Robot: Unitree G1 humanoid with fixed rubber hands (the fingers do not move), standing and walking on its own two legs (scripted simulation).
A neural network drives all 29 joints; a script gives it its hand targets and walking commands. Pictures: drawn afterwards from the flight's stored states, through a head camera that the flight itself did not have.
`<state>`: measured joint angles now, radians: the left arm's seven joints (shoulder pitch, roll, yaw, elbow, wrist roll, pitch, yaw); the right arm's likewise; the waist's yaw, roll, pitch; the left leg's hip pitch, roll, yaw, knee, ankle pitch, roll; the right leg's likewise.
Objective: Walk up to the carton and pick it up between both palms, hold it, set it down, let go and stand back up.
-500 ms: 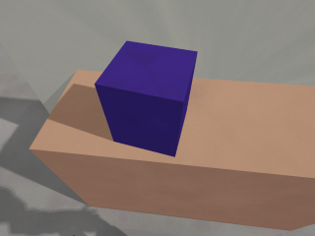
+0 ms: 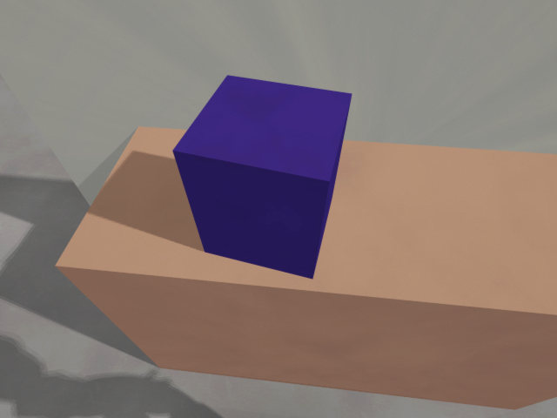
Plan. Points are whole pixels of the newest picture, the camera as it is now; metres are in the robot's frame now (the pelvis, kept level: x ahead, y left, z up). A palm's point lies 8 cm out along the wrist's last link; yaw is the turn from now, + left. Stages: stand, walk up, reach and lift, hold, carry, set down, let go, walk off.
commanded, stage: stand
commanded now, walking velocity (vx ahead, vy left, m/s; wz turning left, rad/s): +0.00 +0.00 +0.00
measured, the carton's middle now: (271, 180) +0.47 +0.01 +0.06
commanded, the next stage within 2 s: none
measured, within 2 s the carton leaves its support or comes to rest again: neither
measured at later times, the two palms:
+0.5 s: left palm out of the picture +0.02 +0.25 -0.12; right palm out of the picture +0.00 -0.24 -0.13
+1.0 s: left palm out of the picture +0.00 +0.25 -0.13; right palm out of the picture -0.02 -0.23 -0.14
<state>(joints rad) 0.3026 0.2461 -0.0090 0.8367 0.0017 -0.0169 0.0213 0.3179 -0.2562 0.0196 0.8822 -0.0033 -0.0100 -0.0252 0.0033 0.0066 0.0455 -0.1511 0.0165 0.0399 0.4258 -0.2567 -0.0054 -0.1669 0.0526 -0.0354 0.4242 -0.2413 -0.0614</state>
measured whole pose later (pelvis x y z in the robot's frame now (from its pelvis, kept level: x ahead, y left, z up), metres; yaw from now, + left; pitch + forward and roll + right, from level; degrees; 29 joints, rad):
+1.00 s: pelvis -0.01 +0.00 +0.00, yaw -1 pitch -1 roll +0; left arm 0.32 0.20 -0.01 0.98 0.00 -0.02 0.04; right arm 0.35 -0.21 0.02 1.00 0.00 -0.01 -0.04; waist 0.00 0.01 0.05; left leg -0.15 0.01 0.05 0.39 -0.22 0.00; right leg -0.17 0.05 -0.02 0.39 -0.20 -0.05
